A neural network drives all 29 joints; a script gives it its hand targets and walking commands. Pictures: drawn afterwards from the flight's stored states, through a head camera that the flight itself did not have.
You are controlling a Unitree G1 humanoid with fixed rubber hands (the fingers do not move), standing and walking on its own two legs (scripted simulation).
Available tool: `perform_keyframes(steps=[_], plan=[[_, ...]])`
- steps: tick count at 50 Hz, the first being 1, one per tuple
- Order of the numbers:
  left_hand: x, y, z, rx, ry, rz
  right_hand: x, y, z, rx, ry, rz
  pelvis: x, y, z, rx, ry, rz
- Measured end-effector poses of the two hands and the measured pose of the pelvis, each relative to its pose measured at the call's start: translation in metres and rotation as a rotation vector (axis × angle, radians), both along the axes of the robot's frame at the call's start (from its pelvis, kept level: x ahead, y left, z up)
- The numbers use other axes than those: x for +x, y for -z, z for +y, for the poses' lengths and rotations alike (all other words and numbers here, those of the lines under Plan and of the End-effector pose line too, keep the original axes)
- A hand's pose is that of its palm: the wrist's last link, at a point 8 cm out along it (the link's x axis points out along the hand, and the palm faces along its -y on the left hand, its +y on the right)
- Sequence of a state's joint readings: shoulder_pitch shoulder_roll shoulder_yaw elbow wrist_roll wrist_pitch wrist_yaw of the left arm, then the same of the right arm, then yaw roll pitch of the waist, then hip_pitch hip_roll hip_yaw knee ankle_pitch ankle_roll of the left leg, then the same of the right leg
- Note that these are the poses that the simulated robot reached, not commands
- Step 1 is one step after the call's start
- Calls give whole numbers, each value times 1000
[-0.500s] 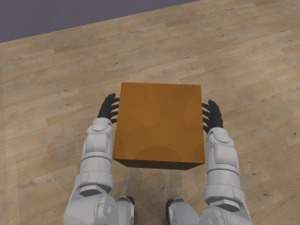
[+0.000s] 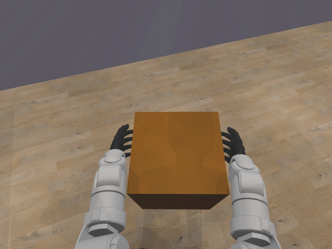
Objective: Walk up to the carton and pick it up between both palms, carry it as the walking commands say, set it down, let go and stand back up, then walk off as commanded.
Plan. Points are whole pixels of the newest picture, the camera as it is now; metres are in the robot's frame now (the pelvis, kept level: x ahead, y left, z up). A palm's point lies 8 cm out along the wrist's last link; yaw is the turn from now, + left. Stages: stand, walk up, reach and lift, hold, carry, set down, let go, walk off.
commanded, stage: reach and lift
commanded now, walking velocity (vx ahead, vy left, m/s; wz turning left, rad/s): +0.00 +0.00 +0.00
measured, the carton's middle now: (176, 165) +0.34 -0.02 -0.06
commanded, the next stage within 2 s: hold in 1.86 s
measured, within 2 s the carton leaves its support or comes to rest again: neither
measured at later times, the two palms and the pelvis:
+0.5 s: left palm (114, 149) +0.33 +0.13 +0.06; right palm (247, 152) +0.31 -0.17 +0.07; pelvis +0.01 +0.00 +0.01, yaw +0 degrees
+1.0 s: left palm (106, 155) +0.31 +0.14 +0.06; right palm (240, 150) +0.31 -0.16 +0.07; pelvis +0.01 -0.01 +0.01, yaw +0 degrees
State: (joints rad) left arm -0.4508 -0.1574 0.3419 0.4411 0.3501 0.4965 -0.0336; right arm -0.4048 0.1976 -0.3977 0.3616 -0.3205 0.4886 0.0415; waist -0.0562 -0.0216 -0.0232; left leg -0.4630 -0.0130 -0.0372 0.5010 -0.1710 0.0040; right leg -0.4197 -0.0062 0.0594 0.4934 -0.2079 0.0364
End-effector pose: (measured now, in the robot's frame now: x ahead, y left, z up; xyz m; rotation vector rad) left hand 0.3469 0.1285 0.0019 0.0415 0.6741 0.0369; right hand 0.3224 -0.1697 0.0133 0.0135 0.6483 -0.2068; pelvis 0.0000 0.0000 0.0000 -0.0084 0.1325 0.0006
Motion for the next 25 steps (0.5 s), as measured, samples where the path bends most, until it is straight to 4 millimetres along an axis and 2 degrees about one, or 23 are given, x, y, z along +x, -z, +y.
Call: perform_keyframes(steps=[16, 25], plan=[[-8, -43, -1, 13, 8, -24, -7, -42, -1, -5, -2, -21, 7, -10, -2, 3, -5, -167], [-19, -56, -3, 10, -7, -29, -14, -57, -4, -2, -8, -27, 14, -13, -3, 6, -3, -229]])
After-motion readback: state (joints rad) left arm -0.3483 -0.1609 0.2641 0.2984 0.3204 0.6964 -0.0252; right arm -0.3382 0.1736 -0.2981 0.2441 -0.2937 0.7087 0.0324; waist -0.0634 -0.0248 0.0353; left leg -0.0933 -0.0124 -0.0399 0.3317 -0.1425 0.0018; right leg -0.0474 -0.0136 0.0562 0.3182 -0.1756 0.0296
